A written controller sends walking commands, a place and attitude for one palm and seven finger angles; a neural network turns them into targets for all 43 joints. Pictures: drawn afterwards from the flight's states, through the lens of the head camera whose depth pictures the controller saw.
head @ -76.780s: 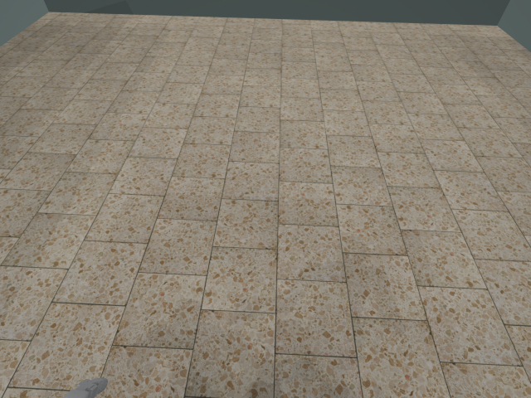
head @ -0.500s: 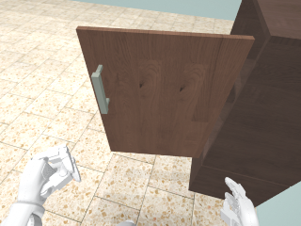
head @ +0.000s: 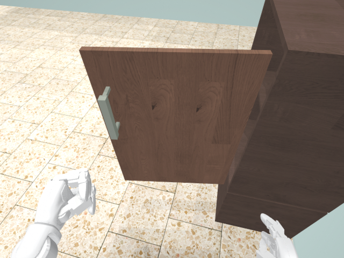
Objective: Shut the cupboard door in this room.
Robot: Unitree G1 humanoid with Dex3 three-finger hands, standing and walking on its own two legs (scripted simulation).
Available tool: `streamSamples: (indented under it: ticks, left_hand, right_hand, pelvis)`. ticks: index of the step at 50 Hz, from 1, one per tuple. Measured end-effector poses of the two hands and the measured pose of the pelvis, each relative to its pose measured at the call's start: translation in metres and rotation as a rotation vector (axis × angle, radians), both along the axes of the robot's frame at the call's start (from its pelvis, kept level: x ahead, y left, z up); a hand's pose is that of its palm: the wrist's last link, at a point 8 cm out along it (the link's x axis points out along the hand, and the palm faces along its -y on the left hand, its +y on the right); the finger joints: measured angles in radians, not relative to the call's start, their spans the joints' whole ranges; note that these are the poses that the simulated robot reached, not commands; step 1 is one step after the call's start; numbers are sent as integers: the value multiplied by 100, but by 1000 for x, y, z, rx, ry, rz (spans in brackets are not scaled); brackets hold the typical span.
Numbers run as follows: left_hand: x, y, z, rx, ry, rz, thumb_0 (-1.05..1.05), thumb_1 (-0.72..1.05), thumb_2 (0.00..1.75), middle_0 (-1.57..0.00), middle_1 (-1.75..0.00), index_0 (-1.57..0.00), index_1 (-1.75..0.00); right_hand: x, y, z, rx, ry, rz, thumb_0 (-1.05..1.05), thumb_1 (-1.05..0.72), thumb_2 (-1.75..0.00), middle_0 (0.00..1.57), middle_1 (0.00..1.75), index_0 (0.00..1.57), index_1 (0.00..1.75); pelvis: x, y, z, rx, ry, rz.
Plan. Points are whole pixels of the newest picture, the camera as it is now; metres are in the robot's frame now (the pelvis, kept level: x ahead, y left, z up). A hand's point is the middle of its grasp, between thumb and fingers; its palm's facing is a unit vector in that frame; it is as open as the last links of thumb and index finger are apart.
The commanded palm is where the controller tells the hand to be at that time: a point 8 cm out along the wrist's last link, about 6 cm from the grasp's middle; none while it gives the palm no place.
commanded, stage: raise the hand and make a fist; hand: left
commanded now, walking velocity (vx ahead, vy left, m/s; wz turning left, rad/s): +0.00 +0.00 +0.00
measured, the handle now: (111, 114) +0.46 +0.20 +0.08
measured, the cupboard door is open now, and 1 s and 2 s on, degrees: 100 100 99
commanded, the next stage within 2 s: bring the fist close to the handle in 0.18 s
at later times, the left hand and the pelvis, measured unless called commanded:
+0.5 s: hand (92, 182) +0.25 +0.18 +0.09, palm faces +0.03 -1.00 -0.06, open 3.1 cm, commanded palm +0.24 +0.23 +0.09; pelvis +0.00 -0.01 +0.00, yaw +1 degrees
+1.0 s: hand (110, 154) +0.33 +0.16 +0.08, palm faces -0.03 -1.00 -0.03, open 3.1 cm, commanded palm +0.31 +0.22 +0.09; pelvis +0.01 -0.01 +0.00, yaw +0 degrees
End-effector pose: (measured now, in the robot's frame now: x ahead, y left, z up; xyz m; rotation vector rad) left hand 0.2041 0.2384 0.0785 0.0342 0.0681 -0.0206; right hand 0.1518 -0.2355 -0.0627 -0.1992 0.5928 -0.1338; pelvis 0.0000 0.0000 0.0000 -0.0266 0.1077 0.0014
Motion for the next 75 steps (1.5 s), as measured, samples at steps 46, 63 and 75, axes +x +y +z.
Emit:
streamSamples:
  ticks: [46,63,75]
  left_hand:
    - [95,-12,11,11,-91,18,2,90,90,-130,-150,-130,-150]
    - [133,-34,14,4,-98,13,2,90,90,-130,-150,-130,-150]
    - [150,-37,17,3,-112,35,2,90,90,-130,-149,-130,-150]
  right_hand:
    - [-8,-20,-17,-6,132,-44,2,-90,-90,20,30,20,30]
    - [-14,-9,-23,21,180,-50,1,-90,-90,20,30,20,30]
    - [-41,-20,-30,25,264,-99,1,-90,-90,20,30,20,30]
  pelvis:
    - [8,-8,0,12,32,-6]
    - [6,-2,1,13,33,-12]
    - [6,-5,2,18,40,-29]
